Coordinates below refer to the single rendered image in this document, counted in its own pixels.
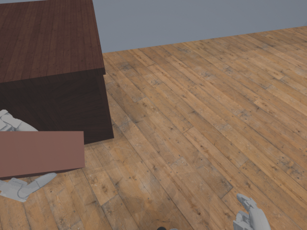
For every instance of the sponge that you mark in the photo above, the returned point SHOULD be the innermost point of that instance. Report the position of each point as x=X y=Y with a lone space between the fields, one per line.
x=35 y=153

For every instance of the right robot hand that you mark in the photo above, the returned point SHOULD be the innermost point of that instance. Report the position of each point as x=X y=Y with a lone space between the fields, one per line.
x=256 y=220

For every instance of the table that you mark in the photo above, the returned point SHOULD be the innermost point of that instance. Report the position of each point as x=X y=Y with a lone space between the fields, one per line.
x=51 y=67

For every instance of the left robot hand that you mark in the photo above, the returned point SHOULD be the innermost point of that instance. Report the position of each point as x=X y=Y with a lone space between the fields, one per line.
x=17 y=189

